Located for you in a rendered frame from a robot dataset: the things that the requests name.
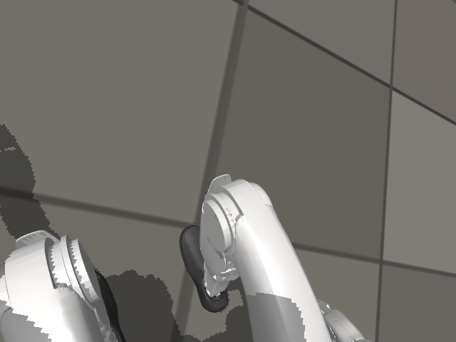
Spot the right robot hand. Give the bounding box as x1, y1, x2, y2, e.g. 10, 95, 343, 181
317, 299, 365, 342

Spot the left robot foot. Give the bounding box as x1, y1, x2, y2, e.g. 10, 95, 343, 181
95, 271, 126, 342

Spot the right robot foot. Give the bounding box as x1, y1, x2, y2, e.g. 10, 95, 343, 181
180, 225, 228, 312

